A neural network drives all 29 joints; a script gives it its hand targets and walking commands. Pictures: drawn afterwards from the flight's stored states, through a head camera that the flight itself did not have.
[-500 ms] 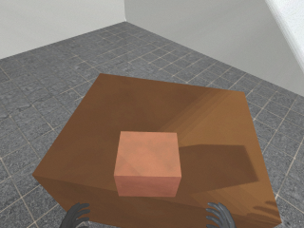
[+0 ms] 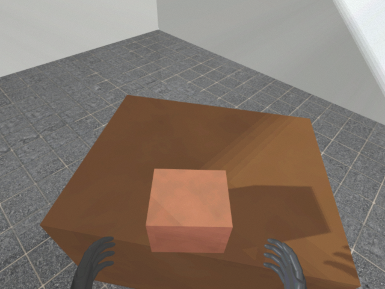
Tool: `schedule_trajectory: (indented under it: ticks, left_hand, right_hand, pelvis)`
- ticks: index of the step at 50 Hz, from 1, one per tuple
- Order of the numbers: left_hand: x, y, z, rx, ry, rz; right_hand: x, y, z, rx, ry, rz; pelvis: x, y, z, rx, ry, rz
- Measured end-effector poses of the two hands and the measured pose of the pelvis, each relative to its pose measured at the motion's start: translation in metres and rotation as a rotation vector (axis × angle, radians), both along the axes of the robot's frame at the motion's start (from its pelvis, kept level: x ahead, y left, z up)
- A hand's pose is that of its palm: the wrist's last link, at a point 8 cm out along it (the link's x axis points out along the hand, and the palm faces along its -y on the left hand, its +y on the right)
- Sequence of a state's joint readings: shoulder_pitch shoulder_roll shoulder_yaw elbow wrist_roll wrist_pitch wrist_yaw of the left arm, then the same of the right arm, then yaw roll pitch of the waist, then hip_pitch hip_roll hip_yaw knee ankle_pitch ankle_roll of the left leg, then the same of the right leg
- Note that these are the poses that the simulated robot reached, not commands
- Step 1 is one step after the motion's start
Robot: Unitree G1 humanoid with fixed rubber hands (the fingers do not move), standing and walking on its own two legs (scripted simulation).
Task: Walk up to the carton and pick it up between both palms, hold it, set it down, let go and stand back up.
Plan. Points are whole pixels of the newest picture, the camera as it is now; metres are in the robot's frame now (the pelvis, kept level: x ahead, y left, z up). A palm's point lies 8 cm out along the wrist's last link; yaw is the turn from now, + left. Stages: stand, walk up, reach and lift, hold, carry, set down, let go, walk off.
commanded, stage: reach and lift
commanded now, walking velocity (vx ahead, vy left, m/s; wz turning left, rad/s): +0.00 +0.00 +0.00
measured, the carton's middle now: (189, 210) +0.38 +0.03 -0.13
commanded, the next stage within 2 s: none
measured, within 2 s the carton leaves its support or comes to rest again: neither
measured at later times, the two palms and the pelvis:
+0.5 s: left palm (93, 238) +0.25 +0.23 -0.03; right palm (283, 244) +0.25 -0.18 -0.03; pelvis +0.00 +0.00 +0.00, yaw +0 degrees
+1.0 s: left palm (100, 193) +0.33 +0.23 +0.02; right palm (276, 200) +0.33 -0.17 +0.01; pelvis +0.00 +0.00 +0.00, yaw +1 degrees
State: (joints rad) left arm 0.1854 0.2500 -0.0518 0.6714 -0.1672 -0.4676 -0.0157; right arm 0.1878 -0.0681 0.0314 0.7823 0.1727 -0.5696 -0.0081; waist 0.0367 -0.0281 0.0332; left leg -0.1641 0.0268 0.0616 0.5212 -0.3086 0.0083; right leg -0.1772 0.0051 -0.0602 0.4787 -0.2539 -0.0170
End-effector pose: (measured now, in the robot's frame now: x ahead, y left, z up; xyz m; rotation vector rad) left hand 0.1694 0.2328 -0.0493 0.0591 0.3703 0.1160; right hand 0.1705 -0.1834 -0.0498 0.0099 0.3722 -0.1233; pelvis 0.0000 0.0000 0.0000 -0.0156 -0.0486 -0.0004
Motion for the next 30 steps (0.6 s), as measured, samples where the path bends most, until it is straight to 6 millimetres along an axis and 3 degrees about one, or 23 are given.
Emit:
schedule_trajectory:
  ticks: [11,30]
  left_hand:
    - [0.024,0.003,0.005,-0.007,-0.061,0.005]
    - [0.096,0.001,0.030,-0.012,-0.103,-0.006]
  right_hand:
    - [0.022,0.002,0.004,-0.012,-0.057,0.009]
    - [0.091,0.007,0.025,0.001,-0.098,0.006]
  pelvis:
    - [-0.005,0.002,-0.005,-0.001,0.013,0.004]
    - [0.006,0.003,-0.004,-0.007,0.056,0.006]
